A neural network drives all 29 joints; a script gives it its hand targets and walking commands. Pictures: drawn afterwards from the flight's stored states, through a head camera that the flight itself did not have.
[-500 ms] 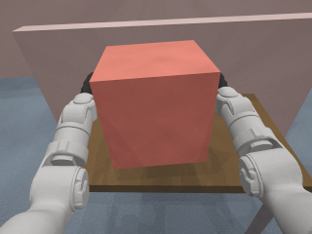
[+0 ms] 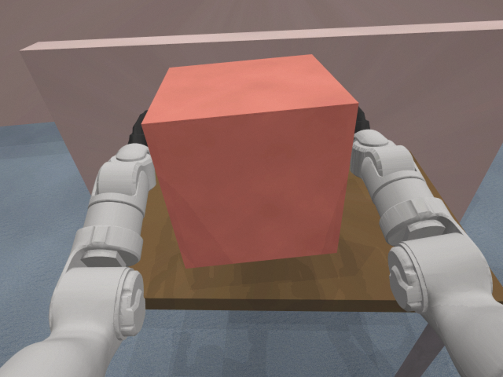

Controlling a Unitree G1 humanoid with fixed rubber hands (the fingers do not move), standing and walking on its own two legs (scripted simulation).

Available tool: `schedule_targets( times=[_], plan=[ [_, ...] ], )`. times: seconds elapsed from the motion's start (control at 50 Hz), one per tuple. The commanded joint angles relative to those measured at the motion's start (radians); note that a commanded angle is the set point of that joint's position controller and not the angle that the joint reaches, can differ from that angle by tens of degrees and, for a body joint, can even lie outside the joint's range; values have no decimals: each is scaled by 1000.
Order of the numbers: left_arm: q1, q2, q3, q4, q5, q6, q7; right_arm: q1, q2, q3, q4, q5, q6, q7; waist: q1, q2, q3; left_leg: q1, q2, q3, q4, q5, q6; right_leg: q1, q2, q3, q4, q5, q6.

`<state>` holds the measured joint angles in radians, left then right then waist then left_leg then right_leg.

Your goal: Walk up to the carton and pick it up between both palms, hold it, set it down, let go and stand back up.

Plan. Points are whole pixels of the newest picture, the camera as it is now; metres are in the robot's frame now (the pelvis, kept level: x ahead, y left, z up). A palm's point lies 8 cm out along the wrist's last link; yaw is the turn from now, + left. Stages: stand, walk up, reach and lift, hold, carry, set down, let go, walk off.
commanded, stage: hold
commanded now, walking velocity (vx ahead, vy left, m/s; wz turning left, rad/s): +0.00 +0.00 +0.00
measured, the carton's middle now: (250, 157) +0.42 +0.02 +0.18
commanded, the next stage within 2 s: none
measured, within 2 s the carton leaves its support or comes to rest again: neither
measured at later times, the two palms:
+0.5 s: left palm (136, 151) +0.37 +0.19 +0.23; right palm (360, 132) +0.39 -0.16 +0.24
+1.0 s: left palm (131, 142) +0.36 +0.19 +0.25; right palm (363, 123) +0.39 -0.16 +0.25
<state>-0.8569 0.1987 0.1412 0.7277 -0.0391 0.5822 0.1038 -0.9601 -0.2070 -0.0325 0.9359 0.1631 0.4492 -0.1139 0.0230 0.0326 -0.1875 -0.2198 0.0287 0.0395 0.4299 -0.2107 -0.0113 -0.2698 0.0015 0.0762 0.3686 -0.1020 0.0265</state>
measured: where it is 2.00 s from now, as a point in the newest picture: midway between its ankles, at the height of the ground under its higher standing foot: outside the picture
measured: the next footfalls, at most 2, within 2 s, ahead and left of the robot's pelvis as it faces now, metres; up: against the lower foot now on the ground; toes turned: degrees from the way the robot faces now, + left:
none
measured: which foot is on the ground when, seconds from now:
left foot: down 0.00-1.00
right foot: down 0.00-1.00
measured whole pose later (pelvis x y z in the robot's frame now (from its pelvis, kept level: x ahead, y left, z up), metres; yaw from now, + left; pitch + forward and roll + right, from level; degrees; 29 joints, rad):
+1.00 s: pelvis -0.01 +0.00 +0.00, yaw +0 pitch -1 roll +0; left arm -0.88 0.20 0.19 0.62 -0.01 0.71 0.08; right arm -1.00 -0.23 -0.03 0.84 0.19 0.58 -0.13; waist 0.02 0.03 -0.20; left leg -0.22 0.03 0.04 0.43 -0.20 -0.01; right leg -0.26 0.00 0.08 0.36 -0.09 0.03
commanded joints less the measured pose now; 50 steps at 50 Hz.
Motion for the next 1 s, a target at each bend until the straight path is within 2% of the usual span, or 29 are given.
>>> schedule_targets(
  times=[0.0,0.04,0.08,0.12,0.16,0.2,0.24,0.26,0.28,0.34,0.36,0.38,0.48,0.54,0.56,0.58,0.6,0.62,0.64,0.74,0.76,0.8,0.82,0.88,0.9,0.92,0.94,0.96,0.98],
  plan=[
    [-834,-838,-202,-348,-114,-87,-159,-951,782,237,-559,261,-78,146,-14,-56,-494,-60,-78,-106,-108,181,-6,416,75,-53,-66,127,-35],
    [-817,-856,-232,-438,-122,-87,-155,-891,788,265,-582,277,-67,143,-21,-30,-530,-24,-78,-106,-81,297,-25,450,85,-55,-45,233,-34],
    [-846,-819,-189,-396,-102,-79,-163,-820,763,217,-474,252,-35,140,-32,-20,-428,-60,-80,-108,-99,198,-21,413,81,-54,-65,136,-26],
    [-826,-818,-174,-350,-100,-72,-170,-871,785,241,-514,264,-38,135,-18,-73,-414,-72,-74,-115,-103,152,-6,398,82,-50,-64,107,-27],
    [-837,-841,-209,-386,-117,-68,-176,-889,771,227,-533,256,-36,136,-29,-57,-468,-56,-74,-113,-115,169,-8,420,78,-52,-71,132,-29],
    [-915,-844,-241,-555,-141,-77,-164,-849,795,255,-546,297,-36,145,-24,10,-553,-1,-69,-112,-94,262,-29,435,83,-50,-52,203,-28],
    [-874,-844,-253,-501,-146,-74,-166,-902,797,268,-632,297,-33,130,-33,-37,-571,-32,-84,-111,-75,261,-21,467,81,-37,-45,234,-29],
    [-855,-831,-235,-475,-127,-59,-163,-867,771,250,-585,304,-21,130,-46,-15,-504,-39,-82,-115,-84,246,-26,431,87,-57,-50,206,-27],
    [-870,-818,-212,-457,-121,-47,-163,-896,778,269,-577,315,-20,133,-6,-14,-511,-54,-81,-110,-95,205,-19,437,85,-52,-58,165,-32],
    [-799,-799,-164,-379,-75,-29,-185,-856,765,244,-537,272,-1,132,-29,-79,-407,-94,-78,-100,-133,119,9,442,72,-46,-72,110,-25],
    [-864,-793,-220,-509,-118,-40,-182,-825,799,254,-535,289,-1,131,-29,-52,-505,-58,-76,-98,-113,177,-4,457,78,-41,-59,170,-25],
    [-901,-826,-237,-523,-131,-40,-177,-867,788,246,-564,288,-3,132,-38,-32,-526,-50,-68,-109,-110,202,-17,446,87,-53,-58,168,-33],
    [-877,-801,-230,-482,-131,-23,-188,-884,782,247,-588,303,16,119,-53,-32,-495,-77,-81,-107,-108,145,-8,447,72,-41,-63,144,-24],
    [-865,-782,-191,-446,-120,-20,-192,-893,794,245,-592,291,28,119,-31,-77,-462,-100,-87,-97,-131,90,10,445,70,-43,-67,120,-21],
    [-916,-779,-228,-516,-132,-23,-186,-885,813,259,-576,307,31,120,-35,-60,-506,-84,-81,-98,-123,133,6,444,76,-43,-54,146,-26],
    [-862,-801,-253,-513,-141,-11,-195,-865,803,260,-618,315,30,118,-38,-30,-498,-70,-83,-101,-112,190,-8,458,78,-30,-59,184,-27],
    [-852,-790,-219,-453,-103,4,-198,-854,769,239,-545,301,44,114,-59,-38,-442,-75,-82,-101,-122,144,-12,458,74,-33,-71,148,-30],
    [-941,-797,-219,-553,-128,-11,-194,-907,791,252,-602,320,30,119,-31,-47,-520,-63,-77,-103,-121,139,-6,458,85,-50,-59,136,-26],
    [-950,-791,-246,-581,-149,-19,-185,-870,813,255,-600,313,39,119,-45,-10,-540,-72,-78,-105,-113,174,-8,448,76,-39,-51,169,-31],
    [-879,-769,-201,-470,-135,12,-190,-899,798,257,-608,331,58,120,-17,-57,-504,-103,-83,-109,-116,112,8,421,77,-37,-64,122,-26],
    [-875,-761,-204,-423,-131,17,-196,-884,768,243,-565,318,69,114,-48,-60,-447,-122,-80,-109,-128,73,10,413,74,-29,-66,99,-26],
    [-929,-764,-175,-416,-104,17,-210,-885,781,201,-504,278,71,120,-49,-50,-405,-160,-77,-106,-161,-31,23,422,69,-35,-77,18,-26],
    [-931,-750,-179,-461,-120,9,-214,-906,811,224,-580,297,61,122,-31,-88,-451,-169,-75,-100,-152,12,25,435,69,-41,-65,62,-19],
    [-893,-772,-192,-419,-135,21,-211,-971,816,240,-651,318,57,118,-35,-69,-529,-148,-82,-97,-134,48,19,459,68,-33,-70,95,-26],
    [-936,-775,-213,-456,-141,10,-206,-919,801,222,-579,299,67,115,-71,-66,-484,-139,-76,-102,-136,44,11,428,76,-40,-57,70,-22],
    [-893,-763,-199,-397,-128,25,-211,-911,787,220,-554,294,70,116,-49,-55,-445,-138,-73,-105,-146,30,11,411,74,-30,-77,42,-31],
    [-913,-766,-196,-421,-129,23,-216,-863,778,201,-519,284,79,115,-78,-46,-413,-139,-73,-103,-145,22,6,408,74,-34,-72,45,-30],
    [-930,-769,-181,-400,-109,35,-226,-889,765,182,-490,268,82,119,-67,-52,-399,-161,-71,-103,-168,-37,12,431,65,-30,-82,12,-29],
    [-902,-765,-192,-416,-117,28,-226,-870,777,196,-523,280,77,117,-87,-64,-409,-144,-70,-103,-163,14,10,437,75,-43,-65,64,-23]
  ],
)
